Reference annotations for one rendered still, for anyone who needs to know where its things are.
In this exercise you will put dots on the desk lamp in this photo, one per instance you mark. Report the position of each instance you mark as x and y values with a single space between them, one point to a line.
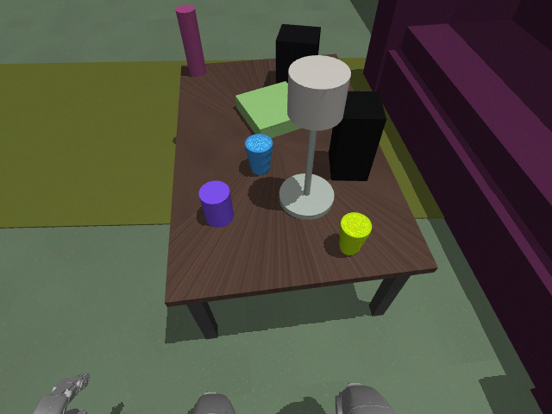
317 94

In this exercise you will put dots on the coffee table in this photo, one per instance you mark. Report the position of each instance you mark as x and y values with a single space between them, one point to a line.
264 249

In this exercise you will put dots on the sofa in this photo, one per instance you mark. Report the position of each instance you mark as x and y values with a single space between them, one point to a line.
468 86

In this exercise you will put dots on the left robot hand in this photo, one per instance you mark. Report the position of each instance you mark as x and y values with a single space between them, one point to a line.
63 393

